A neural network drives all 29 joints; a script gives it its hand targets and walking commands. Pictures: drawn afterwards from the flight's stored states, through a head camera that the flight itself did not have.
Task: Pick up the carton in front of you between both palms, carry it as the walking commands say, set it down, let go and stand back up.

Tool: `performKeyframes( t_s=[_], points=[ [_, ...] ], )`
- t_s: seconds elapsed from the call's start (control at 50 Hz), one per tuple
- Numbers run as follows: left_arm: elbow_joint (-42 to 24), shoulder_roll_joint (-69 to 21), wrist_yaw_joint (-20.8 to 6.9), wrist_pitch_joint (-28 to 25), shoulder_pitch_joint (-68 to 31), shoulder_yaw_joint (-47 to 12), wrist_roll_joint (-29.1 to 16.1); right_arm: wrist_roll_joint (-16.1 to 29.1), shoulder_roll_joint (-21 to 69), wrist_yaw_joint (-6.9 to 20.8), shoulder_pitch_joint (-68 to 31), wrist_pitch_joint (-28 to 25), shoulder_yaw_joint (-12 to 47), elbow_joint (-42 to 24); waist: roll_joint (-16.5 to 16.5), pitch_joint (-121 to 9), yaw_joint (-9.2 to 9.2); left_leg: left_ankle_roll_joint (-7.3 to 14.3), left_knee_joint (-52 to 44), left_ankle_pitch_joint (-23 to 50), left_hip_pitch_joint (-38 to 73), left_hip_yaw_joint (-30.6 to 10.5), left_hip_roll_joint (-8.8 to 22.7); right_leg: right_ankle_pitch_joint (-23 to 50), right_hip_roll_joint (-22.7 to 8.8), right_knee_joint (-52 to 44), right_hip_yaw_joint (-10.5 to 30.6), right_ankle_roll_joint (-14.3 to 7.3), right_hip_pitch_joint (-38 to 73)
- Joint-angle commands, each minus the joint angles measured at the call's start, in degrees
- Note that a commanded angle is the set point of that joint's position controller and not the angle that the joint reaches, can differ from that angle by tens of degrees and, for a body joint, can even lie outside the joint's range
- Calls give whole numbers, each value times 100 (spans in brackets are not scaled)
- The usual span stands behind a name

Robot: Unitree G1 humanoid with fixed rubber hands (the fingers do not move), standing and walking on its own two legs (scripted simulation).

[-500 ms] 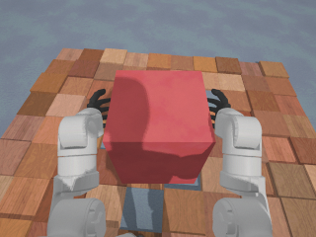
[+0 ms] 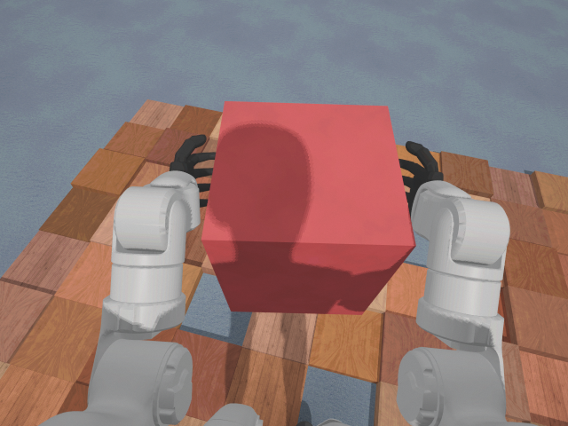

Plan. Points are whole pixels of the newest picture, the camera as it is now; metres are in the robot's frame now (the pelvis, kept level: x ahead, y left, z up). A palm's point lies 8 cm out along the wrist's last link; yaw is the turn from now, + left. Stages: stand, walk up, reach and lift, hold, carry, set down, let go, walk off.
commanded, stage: carry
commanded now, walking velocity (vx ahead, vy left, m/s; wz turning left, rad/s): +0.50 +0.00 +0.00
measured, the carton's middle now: (300, 219) +0.38 +0.04 +0.07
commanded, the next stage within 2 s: none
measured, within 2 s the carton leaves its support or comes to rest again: neither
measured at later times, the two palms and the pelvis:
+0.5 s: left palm (258, 63) +0.69 +0.16 +0.11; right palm (417, 93) +0.67 -0.14 +0.11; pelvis +0.31 +0.03 -0.02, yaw +0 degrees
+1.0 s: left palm out of the picture +1.01 +0.19 +0.16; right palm out of the picture +1.01 -0.11 +0.17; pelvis +0.64 +0.03 +0.00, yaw -1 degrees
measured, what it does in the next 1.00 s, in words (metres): walks ahead: left foot 0.04 m lower, then right foot 0.04 m higher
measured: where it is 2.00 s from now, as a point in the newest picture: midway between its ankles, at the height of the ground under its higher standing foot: (316, 181)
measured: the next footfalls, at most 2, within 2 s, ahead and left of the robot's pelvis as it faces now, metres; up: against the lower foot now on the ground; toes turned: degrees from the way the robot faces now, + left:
left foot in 0.24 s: +0.29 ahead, +0.12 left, -0.04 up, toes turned +5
right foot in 0.58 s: +0.53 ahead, -0.10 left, +0.00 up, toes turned -6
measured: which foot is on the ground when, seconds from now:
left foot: up 0.00-0.22, down 0.24-0.62, up 0.64-0.90, down 0.92-1.00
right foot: down 0.00-0.26, up 0.28-0.56, down 0.58-0.94, up 0.96-1.00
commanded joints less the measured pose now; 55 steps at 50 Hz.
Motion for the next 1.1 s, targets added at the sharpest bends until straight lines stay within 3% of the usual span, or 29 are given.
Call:
performKeyframes(
  t_s=[0.0, 0.06, 0.12, 0.16, 0.2, 0.22, 0.24, 0.26, 0.28, 0.3, 0.34, 0.42, 0.52, 0.56, 0.58, 0.6, 0.62, 0.64, 0.68, 0.76, 0.82, 0.86, 0.88, 0.9, 0.92, 0.94, 0.96, 1.0, 1.08],
  points=[
    [-1137, -5974, -1539, 37, -5033, -3840, -3036, 1653, 4804, 929, -3899, 23, 3219, -353, -198, -3110, -194, -7, -923, 339, -1147, -226, 264, 770, -1705, -1010, 2638, -703, 3050],
    [-558, -6009, -1622, 172, -4998, -3618, -3016, 1362, 4701, 915, -3785, 157, 3057, 141, -429, -2968, -159, -161, -2436, 1083, -831, -4, 296, 1024, -1684, -1011, 2137, -668, 2706],
    [21, -6177, -1715, 210, -5011, -3400, -2863, 1339, 4891, 1001, -3949, 209, 3030, 579, -408, -2791, -170, -201, -3856, 2431, 171, 353, 144, 794, -1416, -1004, 1533, -365, 2114],
    [332, -6305, -1759, 202, -5012, -3268, -2753, 1390, 5099, 1087, -4150, 223, 3043, 838, -430, -2696, -351, -163, -4329, 3012, 876, 691, 65, 816, -1252, -633, 1198, -230, 1813],
    [668, -6372, -1776, 197, -4921, -3084, -2635, 1481, 5307, 1165, -4089, 219, 3005, 1213, -114, -2761, -771, -112, -4832, 3363, 2311, 1263, -107, 1267, -812, 546, 533, 18, 1178],
    [843, -6319, -1775, 187, -4883, -2957, -2533, 1554, 5412, 1213, -4023, 215, 2975, 1403, 46, -2785, -998, -87, -4796, 2962, 3179, 1072, 116, 768, -592, 1400, 366, 122, 437],
    [973, -6259, -1745, 217, -4652, -2908, -2419, 1616, 5409, 1241, -3784, 237, 2897, 1597, 502, -2789, -1018, 150, -4285, 4273, 4281, -344, 1169, -1448, -388, 2435, 570, 323, -974],
    [1396, -6138, -1729, 276, -4544, -2652, -2247, 1725, 5436, 1243, -3968, 214, 2842, 1747, 1121, -2806, -1032, 526, -4185, 5682, 4655, -1509, 1756, -1902, -175, 3231, 502, 442, -1698],
    [1476, -6304, -1698, 291, -4414, -2446, -2147, 1692, 5318, 1223, -4156, 174, 2761, 1741, 1489, -3333, -1105, 1502, -4378, 3957, 5280, -2617, 2497, -2068, -240, 4088, 781, 467, -2648],
    [1284, -6181, -1656, 268, -4509, -2443, -2017, 1942, 5747, 1260, -4327, 118, 2949, 1566, 870, -3181, -1153, 1626, -4642, 2633, 4750, -2831, 2411, -1831, -593, 4219, 997, 459, -2830],
    [892, -6318, -1554, 185, -4854, -2475, -1975, 2425, 6344, 1326, -5213, 9, 3319, 809, 163, -2826, -1010, 1357, -4911, 2413, 3794, -2299, 2067, -1419, -769, 3805, 977, 513, -2541],
    [222, -6272, -1302, 42, -4773, -2648, -1878, 2953, 6669, 1303, -5639, -128, 3740, -86, 608, -2706, -1045, 1071, -5150, 2472, 3271, -1209, 1566, -642, -826, 2689, 678, 589, -2061],
    [-238, -5872, -1160, -27, -4239, -2884, -1643, 2856, 6353, 1236, -5003, -144, 3934, -504, 912, -2941, -1064, 651, -4529, 4996, 3325, 5, 1177, -152, -299, 680, -20, 383, -684],
    [-408, -5711, -1161, -17, -4118, -3008, -1639, 2755, 6103, 1198, -4809, -110, 3984, -624, 828, -3370, -811, 355, -3265, 6640, 3111, 641, 887, 603, 143, -226, -461, 178, 756],
    [-460, -5591, -1170, -23, -4107, -3006, -1604, 2717, 6018, 1181, -4775, -77, 4036, -639, 388, -3898, -499, 42, -2235, 5847, 2203, 727, 719, 1171, -244, -567, -12, -125, 2503],
    [-420, -5434, -1172, -36, -3912, -3003, -1533, 2716, 6030, 1175, -4790, -35, 4078, -735, -738, -4630, -185, -282, -881, 3731, 111, 406, 531, 1223, -1445, -199, 1829, -875, 4875],
    [-589, -5425, -1185, -83, -3788, -3049, -1617, 2661, 5900, 1186, -4717, -20, 4057, -938, -2034, -4685, 49, -424, 387, -605, -1486, 385, -298, 2162, -2178, -590, 3530, -1380, 5670],
    [-865, -5537, -1203, -32, -3937, -3211, -1761, 2568, 5880, 1146, -4704, -18, 4059, -880, -1371, -4394, -11, -208, 926, -684, -2179, -161, -105, 2371, -2087, -467, 3358, -1204, 5776],
    [-1407, -5660, -1247, 2, -4381, -3456, -2056, 2329, 5616, 1063, -4495, 15, 3883, -870, -576, -3721, 31, -1, 465, -423, -2631, -177, 128, 2637, -1981, -380, 2817, -794, 5282],
    [-1616, -5759, -1465, 123, -4638, -3764, -2527, 1626, 5191, 913, -3833, 78, 3625, -544, -667, -3526, -46, -76, -996, -557, -2255, 70, 169, 1548, -1850, -626, 2322, -623, 4621],
    [-1150, -5816, -1698, 188, -4757, -3816, -2735, 1296, 5023, 882, -3725, 93, 3531, -167, -880, -3129, -172, -185, -2729, 726, -1083, 351, 136, 979, -1560, -855, 1655, -440, 3373],
    [-683, -5890, -1829, 199, -4805, -3766, -2766, 1235, 5016, 907, -3891, 92, 3510, 68, -1009, -2872, -507, -177, -3663, 1100, 730, 1000, -171, 858, -1416, -1017, 1126, -253, 2129],
    [-438, -5923, -1866, 200, -4793, -3725, -2758, 1217, 5058, 944, -3802, 92, 3459, 305, -926, -3021, -874, -75, -3754, 1350, 1866, 1445, -356, 1341, -1395, -392, 727, -120, 1583],
    [-204, -5983, -1891, 206, -4758, -3657, -2712, 1242, 5019, 984, -3677, 81, 3391, 581, -405, -3245, -1128, 34, -3822, 1269, 2979, 1436, -374, 1850, -1129, 611, 316, 54, 1098],
    [-13, -5923, -1908, 225, -4851, -3544, -2617, 1269, 5056, 1039, -3588, 54, 3346, 836, 238, -3472, -1465, 329, -4032, 569, 4050, -7, 272, 918, -771, 1831, 247, 315, -9],
    [208, -5999, -1931, 242, -4884, -3398, -2559, 1314, 4978, 1088, -3695, 15, 3231, 1008, 1732, -3294, -1298, 998, -4809, 1532, 4387, -3032, 1656, -1615, 13, 3281, 489, 539, -1384],
    [427, -6035, -1891, 243, -4806, -3301, -2495, 1513, 5260, 1143, -3746, 42, 3310, 1025, 1456, -3356, -1148, 1400, -4749, 1880, 4430, -3500, 1991, -1867, -213, 4298, 1115, 399, -1813],
    [405, -6102, -1782, 237, -4779, -3087, -2293, 2032, 5855, 1266, -4390, 35, 3558, 679, 417, -3036, -1126, 1355, -4421, 3415, 3933, -2569, 1780, -1411, -523, 4632, 1128, 377, -2128],
    [115, -6065, -1459, 181, -4656, -2793, -1932, 2831, 6458, 1385, -5335, 19, 3849, -28, 515, -3028, -998, 998, -4687, 3197, 3447, -1685, 1490, -1089, -648, 3386, 984, 492, -1828]
  ],
)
